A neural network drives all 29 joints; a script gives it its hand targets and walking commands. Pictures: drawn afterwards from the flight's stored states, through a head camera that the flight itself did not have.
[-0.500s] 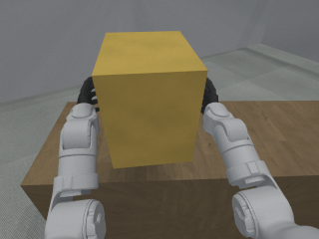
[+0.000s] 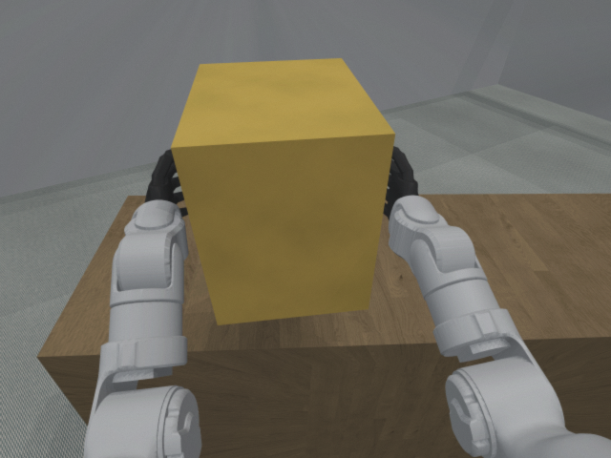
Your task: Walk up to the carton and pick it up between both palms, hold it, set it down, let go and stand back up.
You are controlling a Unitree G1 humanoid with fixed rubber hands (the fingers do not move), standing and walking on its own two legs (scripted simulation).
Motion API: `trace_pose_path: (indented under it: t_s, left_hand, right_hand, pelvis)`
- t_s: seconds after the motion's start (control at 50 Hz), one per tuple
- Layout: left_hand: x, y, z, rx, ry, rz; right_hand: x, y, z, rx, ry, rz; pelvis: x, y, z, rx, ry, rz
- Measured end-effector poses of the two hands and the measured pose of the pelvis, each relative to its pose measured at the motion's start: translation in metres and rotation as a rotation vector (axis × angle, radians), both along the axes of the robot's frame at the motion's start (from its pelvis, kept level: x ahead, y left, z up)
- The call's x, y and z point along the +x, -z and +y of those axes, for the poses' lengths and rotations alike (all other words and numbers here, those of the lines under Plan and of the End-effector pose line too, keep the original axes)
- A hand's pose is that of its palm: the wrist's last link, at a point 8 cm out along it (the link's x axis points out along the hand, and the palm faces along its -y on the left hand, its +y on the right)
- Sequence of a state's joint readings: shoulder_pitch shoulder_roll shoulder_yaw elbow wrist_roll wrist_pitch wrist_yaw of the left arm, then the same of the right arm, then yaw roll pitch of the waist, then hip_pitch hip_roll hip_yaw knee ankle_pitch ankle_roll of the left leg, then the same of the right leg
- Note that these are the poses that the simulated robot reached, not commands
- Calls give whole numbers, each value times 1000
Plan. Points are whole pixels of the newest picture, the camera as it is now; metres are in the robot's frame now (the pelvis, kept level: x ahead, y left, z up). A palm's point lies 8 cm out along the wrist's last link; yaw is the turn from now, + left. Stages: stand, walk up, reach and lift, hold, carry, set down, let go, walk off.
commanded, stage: hold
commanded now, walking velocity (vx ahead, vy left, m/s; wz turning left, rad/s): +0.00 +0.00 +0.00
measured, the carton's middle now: (282, 184) +0.42 +0.01 +0.20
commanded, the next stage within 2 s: none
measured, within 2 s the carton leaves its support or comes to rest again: neither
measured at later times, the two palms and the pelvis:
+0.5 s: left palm (165, 207) +0.36 +0.16 +0.21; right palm (402, 205) +0.36 -0.14 +0.20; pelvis +0.00 +0.00 +0.00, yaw +0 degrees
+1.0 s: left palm (164, 210) +0.36 +0.16 +0.20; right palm (401, 204) +0.36 -0.14 +0.20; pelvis +0.00 +0.00 +0.00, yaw +0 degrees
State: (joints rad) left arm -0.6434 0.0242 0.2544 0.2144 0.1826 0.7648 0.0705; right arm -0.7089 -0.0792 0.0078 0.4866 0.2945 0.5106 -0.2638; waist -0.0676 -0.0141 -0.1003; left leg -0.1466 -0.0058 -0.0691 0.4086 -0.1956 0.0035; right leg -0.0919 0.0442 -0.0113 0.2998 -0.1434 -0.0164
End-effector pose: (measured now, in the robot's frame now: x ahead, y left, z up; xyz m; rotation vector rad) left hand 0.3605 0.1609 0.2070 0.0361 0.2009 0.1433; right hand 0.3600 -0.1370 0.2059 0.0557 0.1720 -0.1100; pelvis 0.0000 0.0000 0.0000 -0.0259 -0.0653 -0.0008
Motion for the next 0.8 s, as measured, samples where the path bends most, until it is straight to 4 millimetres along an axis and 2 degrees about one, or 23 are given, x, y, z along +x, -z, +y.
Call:
trace_pose_path:
  t_s: [0.34,0.56,0.8]
  left_hand:
    - [0,3,-2,2,4,8]
    - [1,-4,-2,8,4,-8]
    - [0,5,0,-7,-3,8]
  right_hand:
    - [-1,4,-2,7,6,9]
    - [-1,1,-2,15,7,-8]
    - [1,1,0,-1,0,8]
  pelvis:
    - [0,0,0,-1,0,-2]
    - [1,0,2,-1,1,3]
    - [2,0,0,0,2,3]
